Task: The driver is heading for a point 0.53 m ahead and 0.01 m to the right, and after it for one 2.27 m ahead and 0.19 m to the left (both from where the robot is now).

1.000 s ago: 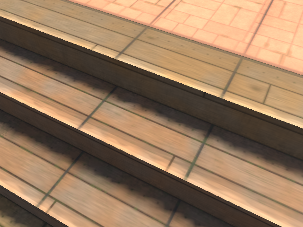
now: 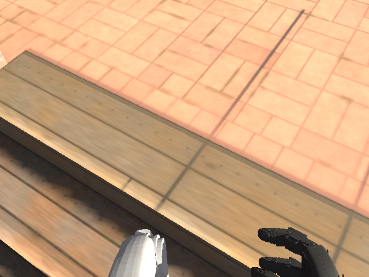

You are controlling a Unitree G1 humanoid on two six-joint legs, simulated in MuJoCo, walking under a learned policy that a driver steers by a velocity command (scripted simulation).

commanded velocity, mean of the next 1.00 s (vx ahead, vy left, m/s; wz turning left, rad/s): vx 0.50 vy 0.00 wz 0.00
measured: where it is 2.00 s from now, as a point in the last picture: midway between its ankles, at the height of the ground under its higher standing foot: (218, 44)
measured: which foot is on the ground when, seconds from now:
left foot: up 0.00-0.04, down 0.06-0.72, up 0.74-1.00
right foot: down 0.00-0.06, up 0.08-0.66, down 0.68-1.00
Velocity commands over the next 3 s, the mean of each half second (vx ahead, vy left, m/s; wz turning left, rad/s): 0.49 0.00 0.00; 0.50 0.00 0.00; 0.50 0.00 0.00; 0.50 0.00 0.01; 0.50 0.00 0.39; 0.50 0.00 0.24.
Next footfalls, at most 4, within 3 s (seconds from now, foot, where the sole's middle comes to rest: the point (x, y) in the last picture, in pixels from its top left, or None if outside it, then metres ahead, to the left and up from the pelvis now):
0.06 left None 0.29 0.10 -0.61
0.68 right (249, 190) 0.60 -0.10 -0.45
1.16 left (180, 101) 0.94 0.13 -0.45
1.68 right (251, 51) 1.22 -0.13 -0.45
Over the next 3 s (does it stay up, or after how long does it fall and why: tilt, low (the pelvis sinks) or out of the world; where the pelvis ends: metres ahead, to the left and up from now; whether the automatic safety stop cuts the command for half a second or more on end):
stays up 1.77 0.07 0.33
